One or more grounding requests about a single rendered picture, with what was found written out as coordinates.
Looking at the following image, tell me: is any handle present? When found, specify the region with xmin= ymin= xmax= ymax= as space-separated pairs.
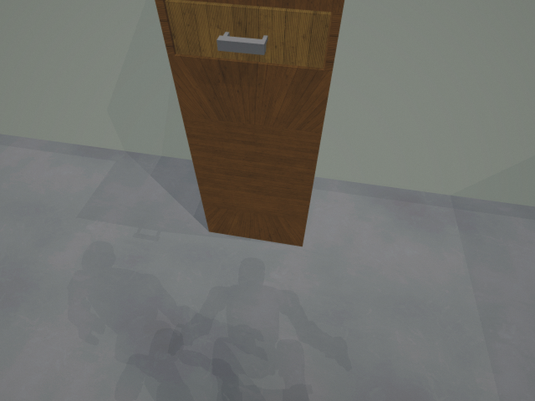
xmin=217 ymin=32 xmax=268 ymax=55

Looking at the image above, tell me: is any drawer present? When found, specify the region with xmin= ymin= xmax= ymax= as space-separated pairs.
xmin=165 ymin=0 xmax=331 ymax=69

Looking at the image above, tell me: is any cabinet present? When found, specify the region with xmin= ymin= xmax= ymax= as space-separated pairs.
xmin=155 ymin=0 xmax=344 ymax=246

